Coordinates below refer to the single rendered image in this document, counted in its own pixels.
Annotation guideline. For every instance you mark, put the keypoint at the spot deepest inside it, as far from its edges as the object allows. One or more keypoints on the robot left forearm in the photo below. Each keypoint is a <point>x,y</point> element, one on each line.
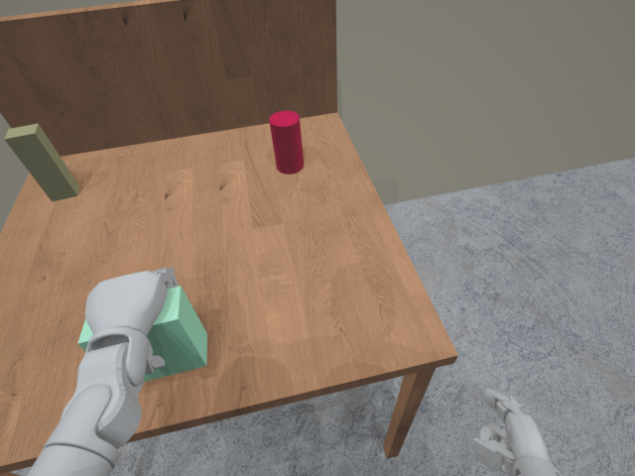
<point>104,411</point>

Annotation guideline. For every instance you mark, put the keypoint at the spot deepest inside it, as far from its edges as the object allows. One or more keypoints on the table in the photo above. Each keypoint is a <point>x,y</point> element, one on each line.
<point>160,110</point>

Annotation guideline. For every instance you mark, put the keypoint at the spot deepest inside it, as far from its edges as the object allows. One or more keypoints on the sponge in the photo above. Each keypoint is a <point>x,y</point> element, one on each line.
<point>177,336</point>

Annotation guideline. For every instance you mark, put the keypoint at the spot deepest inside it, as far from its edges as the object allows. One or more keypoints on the right robot hand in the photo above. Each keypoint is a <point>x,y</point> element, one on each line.
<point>499,449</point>

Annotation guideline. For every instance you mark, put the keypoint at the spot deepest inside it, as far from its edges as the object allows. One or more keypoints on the left robot hand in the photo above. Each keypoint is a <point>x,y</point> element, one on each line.
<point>133,301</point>

